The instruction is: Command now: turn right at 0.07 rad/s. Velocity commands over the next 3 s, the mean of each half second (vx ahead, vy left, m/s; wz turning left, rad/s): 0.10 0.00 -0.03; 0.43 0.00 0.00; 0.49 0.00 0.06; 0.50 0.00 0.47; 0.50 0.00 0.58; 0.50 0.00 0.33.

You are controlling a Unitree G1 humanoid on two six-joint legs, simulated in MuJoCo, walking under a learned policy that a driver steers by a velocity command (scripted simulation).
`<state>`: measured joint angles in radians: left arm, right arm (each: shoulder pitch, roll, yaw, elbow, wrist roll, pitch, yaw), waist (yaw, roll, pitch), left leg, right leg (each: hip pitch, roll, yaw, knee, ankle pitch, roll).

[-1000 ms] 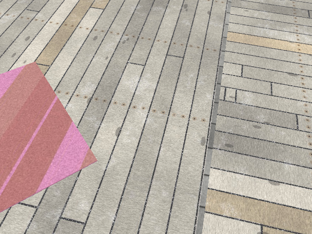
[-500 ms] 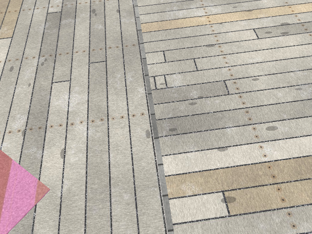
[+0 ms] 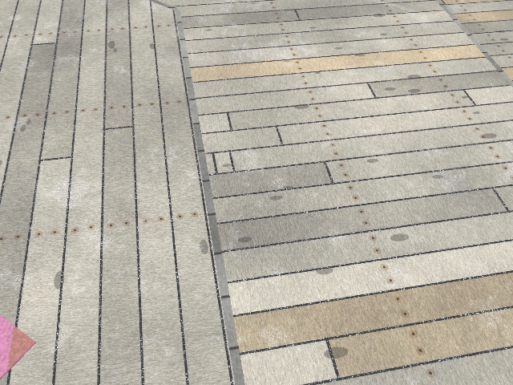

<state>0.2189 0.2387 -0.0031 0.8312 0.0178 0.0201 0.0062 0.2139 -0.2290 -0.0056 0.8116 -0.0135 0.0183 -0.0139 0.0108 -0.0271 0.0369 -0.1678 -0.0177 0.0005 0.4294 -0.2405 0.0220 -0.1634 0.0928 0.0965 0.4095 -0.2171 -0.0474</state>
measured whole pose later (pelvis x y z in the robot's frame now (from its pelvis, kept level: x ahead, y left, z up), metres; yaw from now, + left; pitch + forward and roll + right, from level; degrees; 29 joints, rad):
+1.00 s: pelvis +0.27 -0.01 -0.02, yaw +0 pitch +1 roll -1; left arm 0.48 0.19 0.01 1.12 0.02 -0.09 0.01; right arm -0.02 -0.22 -0.02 0.85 -0.02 -0.05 0.03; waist 0.06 0.01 0.06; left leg -0.52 0.00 0.10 0.56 -0.11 0.10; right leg 0.18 0.04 -0.02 0.22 -0.41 -0.04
